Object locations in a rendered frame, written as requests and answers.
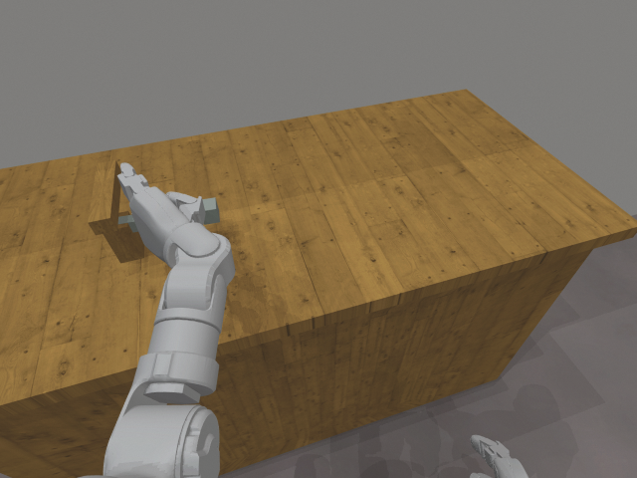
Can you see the robot left upper arm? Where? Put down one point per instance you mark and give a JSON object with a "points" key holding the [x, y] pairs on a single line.
{"points": [[164, 441]]}

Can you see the right robot hand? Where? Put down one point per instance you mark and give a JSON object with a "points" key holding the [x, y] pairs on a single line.
{"points": [[498, 458]]}

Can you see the left robot hand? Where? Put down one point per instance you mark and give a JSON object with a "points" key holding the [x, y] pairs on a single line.
{"points": [[156, 214]]}

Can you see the tap lever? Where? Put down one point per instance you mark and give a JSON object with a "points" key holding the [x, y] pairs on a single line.
{"points": [[211, 216]]}

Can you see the left robot forearm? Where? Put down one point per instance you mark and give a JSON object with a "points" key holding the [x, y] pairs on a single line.
{"points": [[180, 365]]}

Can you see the counter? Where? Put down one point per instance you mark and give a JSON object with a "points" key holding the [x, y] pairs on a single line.
{"points": [[385, 257]]}

